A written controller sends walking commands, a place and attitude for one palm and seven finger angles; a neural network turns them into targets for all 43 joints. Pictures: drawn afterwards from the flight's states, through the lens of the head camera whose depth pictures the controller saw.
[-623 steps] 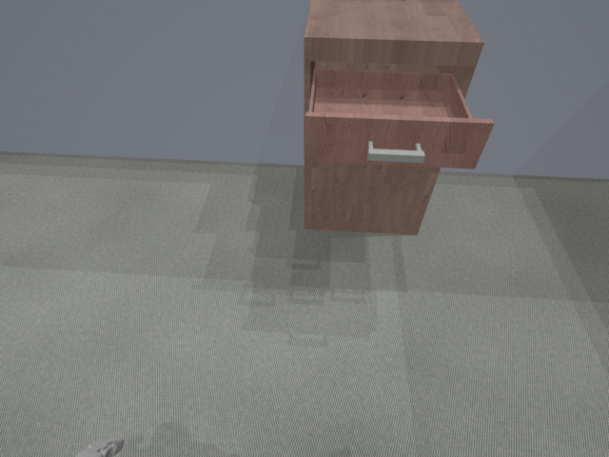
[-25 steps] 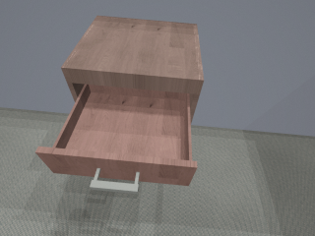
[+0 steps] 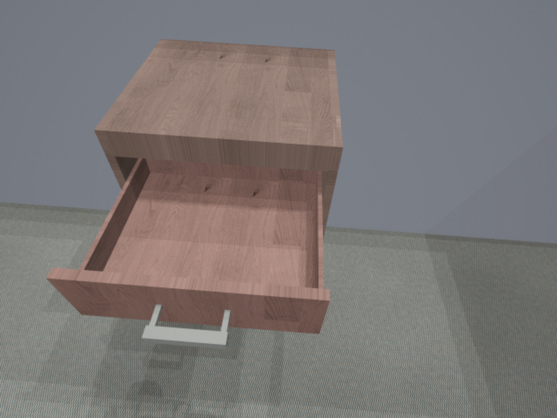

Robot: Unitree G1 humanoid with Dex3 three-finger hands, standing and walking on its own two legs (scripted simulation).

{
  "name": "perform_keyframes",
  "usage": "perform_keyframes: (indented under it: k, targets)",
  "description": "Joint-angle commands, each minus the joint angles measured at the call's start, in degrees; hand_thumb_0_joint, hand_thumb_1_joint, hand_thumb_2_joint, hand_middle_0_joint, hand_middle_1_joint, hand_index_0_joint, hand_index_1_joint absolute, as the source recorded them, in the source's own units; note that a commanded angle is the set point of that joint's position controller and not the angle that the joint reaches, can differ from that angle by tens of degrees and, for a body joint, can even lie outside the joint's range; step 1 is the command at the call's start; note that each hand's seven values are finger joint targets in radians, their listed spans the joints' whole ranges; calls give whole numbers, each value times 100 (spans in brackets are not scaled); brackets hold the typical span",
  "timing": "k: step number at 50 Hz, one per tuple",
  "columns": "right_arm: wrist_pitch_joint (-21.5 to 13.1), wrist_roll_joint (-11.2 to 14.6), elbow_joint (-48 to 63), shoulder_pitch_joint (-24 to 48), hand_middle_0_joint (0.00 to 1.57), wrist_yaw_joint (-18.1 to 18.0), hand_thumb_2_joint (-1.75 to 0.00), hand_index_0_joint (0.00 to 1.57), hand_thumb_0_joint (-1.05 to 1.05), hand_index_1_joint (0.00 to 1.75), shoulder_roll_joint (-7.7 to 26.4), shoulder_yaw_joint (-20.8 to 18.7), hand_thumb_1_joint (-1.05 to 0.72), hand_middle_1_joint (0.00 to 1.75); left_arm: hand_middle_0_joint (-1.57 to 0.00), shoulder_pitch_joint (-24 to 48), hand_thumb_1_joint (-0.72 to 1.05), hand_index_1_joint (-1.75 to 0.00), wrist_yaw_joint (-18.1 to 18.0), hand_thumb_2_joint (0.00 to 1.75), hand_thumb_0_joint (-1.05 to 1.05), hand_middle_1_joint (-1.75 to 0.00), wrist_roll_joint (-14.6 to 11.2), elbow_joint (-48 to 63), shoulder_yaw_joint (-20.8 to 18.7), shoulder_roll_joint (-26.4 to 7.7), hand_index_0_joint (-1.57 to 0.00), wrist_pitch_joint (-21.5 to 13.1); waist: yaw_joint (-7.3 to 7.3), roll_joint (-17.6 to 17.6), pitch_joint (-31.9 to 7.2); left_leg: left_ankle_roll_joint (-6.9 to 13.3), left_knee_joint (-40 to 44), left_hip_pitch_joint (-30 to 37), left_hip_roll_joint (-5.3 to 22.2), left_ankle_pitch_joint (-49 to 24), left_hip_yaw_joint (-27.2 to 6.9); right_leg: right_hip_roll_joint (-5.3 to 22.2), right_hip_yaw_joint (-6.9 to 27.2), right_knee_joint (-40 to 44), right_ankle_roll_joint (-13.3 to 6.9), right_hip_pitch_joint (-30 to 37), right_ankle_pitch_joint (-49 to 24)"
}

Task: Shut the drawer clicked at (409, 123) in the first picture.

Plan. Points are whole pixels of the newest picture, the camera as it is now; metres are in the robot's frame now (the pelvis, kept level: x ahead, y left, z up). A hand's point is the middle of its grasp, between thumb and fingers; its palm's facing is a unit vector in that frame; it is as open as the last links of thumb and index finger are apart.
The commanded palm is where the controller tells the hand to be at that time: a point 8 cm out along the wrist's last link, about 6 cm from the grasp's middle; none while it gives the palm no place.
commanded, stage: come to a stop and stand still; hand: left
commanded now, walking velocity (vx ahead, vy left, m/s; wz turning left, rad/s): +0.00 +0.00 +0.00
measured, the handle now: (189, 325) +0.28 +0.17 -0.09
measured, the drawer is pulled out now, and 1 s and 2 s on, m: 0.30 0.30 0.28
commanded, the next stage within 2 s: look again from close up in 0.38 s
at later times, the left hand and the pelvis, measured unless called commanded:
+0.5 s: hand out of the picture -0.01 +0.15 -0.18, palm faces +0.02 -0.98 -0.18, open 7.3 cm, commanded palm none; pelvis +0.00 -0.02 +0.00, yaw +0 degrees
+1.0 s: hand out of the picture -0.01 +0.14 -0.18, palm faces +0.01 -0.98 -0.18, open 7.3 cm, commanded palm none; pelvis +0.00 -0.03 +0.00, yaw -1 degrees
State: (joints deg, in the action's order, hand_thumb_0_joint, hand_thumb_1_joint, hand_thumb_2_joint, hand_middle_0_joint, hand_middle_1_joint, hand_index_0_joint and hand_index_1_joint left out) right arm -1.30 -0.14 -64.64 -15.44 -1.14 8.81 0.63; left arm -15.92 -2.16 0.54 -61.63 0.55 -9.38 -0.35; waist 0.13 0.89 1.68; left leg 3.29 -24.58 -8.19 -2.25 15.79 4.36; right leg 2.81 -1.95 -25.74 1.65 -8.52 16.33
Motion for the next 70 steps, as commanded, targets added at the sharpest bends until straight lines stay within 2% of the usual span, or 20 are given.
perform_keyframes:
  k: [1, 7, 15, 53, 54, 55, 56, 57, 58, 59, 60, 61, 62, 63, 64, 65, 66, 67, 68, 70]
  targets:
    - [-72, -5, 118, -398, 20, -22, -90, 20, 0, 30, 596, -111, -90, 30, -20, -380, 90, -30, -61, 90, 0, -30, 21, 192, -83, -532, -20, -70, 1, 14, 137, -30, 416, -5, 810, -1445, -716, 413, 370, 348, -294, -230, -1178]
    - [-49, -2, 74, -383, 20, -13, -90, 20, 0, 30, 544, -108, -90, 30, -20, -405, 90, -30, -46, 90, 0, -30, 14, 148, -69, -545, -20, -73, 15, 31, 275, -38, 463, -112, 789, -1025, -676, 398, 427, 436, -328, -322, -1015]
    - [-69, -1, 9, -425, 20, -25, -90, 20, 0, 30, 505, -103, -90, 30, -20, -492, 90, -30, -52, 90, 0, -30, 4, 124, -54, -512, -20, -104, 6, -31, 8, -59, 340, 55, 813, -1305, -636, 411, 468, 396, -363, -252, -1304]
    - [-67, 7, -88, -626, 20, -55, -90, 20, 0, 30, 332, -75, -90, 30, -20, -611, 90, -30, -48, 90, 0, -30, -5, 45, -41, -418, -20, -97, 28, -107, 240, -78, 437, -30, 862, -1154, -559, 351, 495, 504, -395, -389, -1171]
    - [-96, 5, 425, 10, 20, -21, -90, 20, 0, 30, 591, -98, -90, 30, -20, -819, 90, -30, -234, 90, 0, -30, 98, -193, -67, -558, -20, -223, 117, -102, 504, -308, -722, -683, 882, -1643, -391, 625, 665, 400, -288, -433, -3089]
    - [-941, 276, 2459, -98, 20, -255, -90, 20, 0, 30, 1635, -249, -90, 30, -22, 3148, 90, -32, -132, 90, 0, -32, -1139, 8538, -458, -1553, -22, -1367, -527, -1006, -2445, -171, 8, 907, 248, -2042, -432, 45, 246, -106, -347, 244, -2573]
    - [-1451, 215, 2127, 487, 20, -431, -90, 20, 0, 30, 1050, -64, -90, 30, -24, 885, 90, -34, -376, 90, 0, -34, -645, 6977, -546, -1234, -24, -1021, 39, -1700, -2305, -129, 44, 1099, 452, -2888, -283, -196, 146, -316, -460, 41, -1556]
    - [-1666, 199, 1780, 363, 20, -412, -90, 20, 0, 30, 1181, -217, -90, 30, -26, 522, 90, -37, -664, 90, 0, -37, -771, 6587, -326, -904, -26, -781, -174, -1488, -2037, -332, -32, 689, 520, -2627, -379, -188, -155, -328, -358, -318, -868]
    - [-1682, 263, 1666, 206, 20, -313, -90, 20, 0, 30, 935, -206, -90, 30, -28, -994, 90, -39, -627, 90, 0, -39, -714, 5305, 326, 289, -28, -209, -202, -911, -1145, -286, -7, 184, 574, -2155, -460, -149, -277, -321, -297, -763, -639]
    - [-1710, 282, 2092, 267, 20, -294, -90, 20, 0, 30, 1159, -192, -90, 30, -30, -214, 90, -41, -458, 90, 0, -41, -972, 6388, 597, 488, -30, -337, -267, -465, -485, -257, -59, -317, 520, -1471, -612, -133, -385, -280, -267, -856, -690]
    - [-1794, 268, 2246, 357, 20, -321, -90, 20, 0, 30, 1275, -276, -90, 30, -32, -145, 90, -43, -357, 90, 0, -43, -979, 6490, 407, 214, -32, -590, -406, 24, -285, -191, -278, -544, 441, -827, -622, -170, -381, -206, -236, -1212, -440]
    - [-1882, 177, 2429, 411, 20, -322, -90, 20, 0, 30, 1311, -321, -90, 30, -34, -187, 90, -45, -259, 90, 0, -45, -924, 6278, 370, 202, -34, -873, -469, 621, 55, -149, -482, -980, 329, -347, -642, -202, -410, -227, -201, -1614, -35]
    - [-1916, 133, 2629, 391, 20, -279, -90, 20, 0, 30, 1329, -381, -90, 30, -36, -586, 90, -47, -127, 90, 0, -47, -931, 5871, 253, 274, -36, -1118, -436, 875, 112, -161, -706, -1268, 251, -130, -622, -219, -426, -339, -224, -1892, 262]
    - [-1920, 83, 2812, 431, 20, -213, -90, 20, 0, 30, 1291, -424, -90, 30, -38, -1141, 90, -50, 63, 90, 0, -50, -946, 5605, 217, 387, -38, -1413, -230, 1375, -33, -228, -919, -1603, 239, 7, -608, -248, -453, -569, -226, -2144, 564]
    - [-1945, 69, 3054, 608, 20, -139, -90, 20, 0, 30, 1245, -446, -90, 30, -40, -1748, 90, -52, 328, 90, 0, -52, -1053, 5357, 313, 653, -40, -1743, -40, 1546, -36, -276, -1130, -1980, 233, 149, -572, -251, -461, -840, -241, -2349, 763]
    - [-1937, 62, 3254, 682, 20, -64, -90, 20, 0, 30, 1217, -496, -90, 30, -42, -2318, 90, -54, 616, 90, 0, -54, -1176, 5326, 179, 644, -42, -2096, 142, 1778, -314, -307, -1342, -2265, 204, 158, -510, -261, -432, -1085, -258, -2350, 745]
    - [-1923, 69, 3423, 778, 20, 24, -90, 20, 0, 30, 1188, -548, -90, 30, -44, -2750, 90, -56, 927, 90, 0, -56, -1253, 5404, -10, 536, -44, -2457, 297, 1722, -582, -339, -1552, -2471, 155, 25, -425, -260, -368, -1341, -278, -2239, 417]
    - [-1905, 107, 3520, 801, 20, 133, -90, 20, 0, 30, 1174, -592, -90, 30, -46, -3029, 90, -58, 1124, 90, 0, -58, -1229, 5306, -347, 218, -46, -2726, 434, 1191, -795, -389, -1726, -2600, 119, -155, -355, -230, -294, -1617, -354, -2141, 45]
    - [-1918, 86, 3719, 832, 20, 190, -90, 20, 0, 30, 1185, -566, -90, 30, -48, -2553, 90, -60, 1328, 90, 0, -60, -1283, 5843, -70, 392, -48, -3069, 357, 786, -1143, -376, -1973, -2723, 81, -222, -319, -207, -253, -1952, -358, -2212, -193]
    - [-1974, 29, 3896, 847, 20, 210, -90, 20, 0, 30, 1112, -595, -90, 30, -52, -1455, 90, -65, 1516, 90, 0, -65, -1174, 6883, -315, -145, -52, -3788, 224, -291, -1701, -336, -2499, -2812, 133, -164, -297, -209, -96, -2468, -399, -2764, -1]
